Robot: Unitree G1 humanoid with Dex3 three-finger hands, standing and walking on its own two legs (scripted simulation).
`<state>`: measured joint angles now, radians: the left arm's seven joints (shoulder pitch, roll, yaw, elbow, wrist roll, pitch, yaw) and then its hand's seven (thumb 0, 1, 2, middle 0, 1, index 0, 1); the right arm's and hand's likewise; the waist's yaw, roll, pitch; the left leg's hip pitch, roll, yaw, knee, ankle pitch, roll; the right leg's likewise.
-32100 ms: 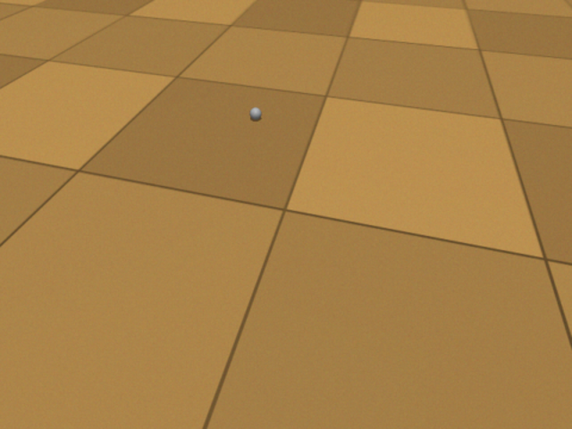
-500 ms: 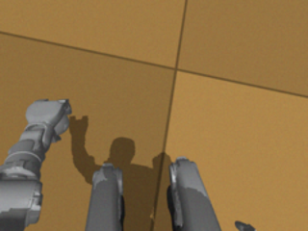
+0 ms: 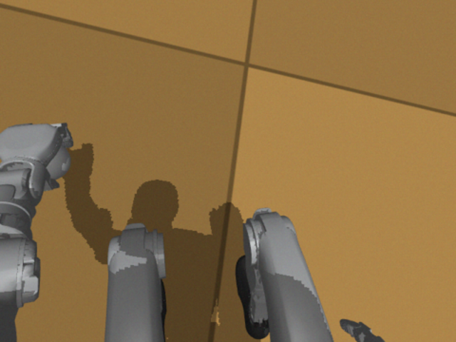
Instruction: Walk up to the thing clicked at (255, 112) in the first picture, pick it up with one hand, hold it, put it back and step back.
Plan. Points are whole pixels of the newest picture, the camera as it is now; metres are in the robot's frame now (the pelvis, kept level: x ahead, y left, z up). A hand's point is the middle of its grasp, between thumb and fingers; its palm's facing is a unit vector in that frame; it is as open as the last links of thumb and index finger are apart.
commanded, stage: crouch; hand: left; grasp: from above
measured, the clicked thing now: (47, 160) +0.45 +0.30 -0.19
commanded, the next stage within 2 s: lower in 0.40 s
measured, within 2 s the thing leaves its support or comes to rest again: neither
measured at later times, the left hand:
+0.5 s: hand (54, 164) +0.45 +0.30 -0.22, palm faces -0.47 -0.06 -0.88, open 9.8 cm
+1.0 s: hand (65, 169) +0.46 +0.30 -0.28, palm faces -0.47 -0.08 -0.88, open 9.8 cm
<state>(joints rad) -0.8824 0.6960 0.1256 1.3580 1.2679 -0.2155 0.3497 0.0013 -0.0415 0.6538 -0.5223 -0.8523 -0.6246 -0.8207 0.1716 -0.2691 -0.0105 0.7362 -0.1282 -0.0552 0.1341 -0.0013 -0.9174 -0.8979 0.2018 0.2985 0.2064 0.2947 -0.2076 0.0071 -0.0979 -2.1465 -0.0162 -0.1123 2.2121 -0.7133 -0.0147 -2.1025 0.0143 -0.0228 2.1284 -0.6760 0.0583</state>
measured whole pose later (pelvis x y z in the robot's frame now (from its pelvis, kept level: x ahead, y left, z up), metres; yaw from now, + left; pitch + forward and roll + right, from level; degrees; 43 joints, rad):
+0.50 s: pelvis -0.01 +0.00 -0.05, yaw -1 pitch +35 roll -8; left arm -0.96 0.79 0.15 1.47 1.31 -0.25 0.38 0.00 -0.05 0.64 -0.54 -0.84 -0.65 -0.80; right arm 0.17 -0.27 0.05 0.75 -0.15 -0.06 0.15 0.00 -0.92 -0.90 0.20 0.30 0.21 0.30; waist -0.25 -0.01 -0.05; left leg -2.28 -0.03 -0.13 2.37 -0.71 -0.02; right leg -2.22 0.02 -0.03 2.27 -0.67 0.06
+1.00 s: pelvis +0.00 +0.00 -0.08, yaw -3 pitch +33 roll -10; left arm -0.98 0.87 0.17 1.54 1.34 -0.28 0.46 0.00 -0.05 0.62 -0.57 -0.81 -0.67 -0.78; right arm 0.13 -0.28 0.10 0.74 -0.19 -0.07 0.17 0.00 -0.92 -0.89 0.20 0.30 0.21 0.30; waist -0.29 -0.05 0.02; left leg -2.35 -0.03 -0.17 2.48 -0.72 -0.02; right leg -2.28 0.03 -0.06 2.35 -0.67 0.07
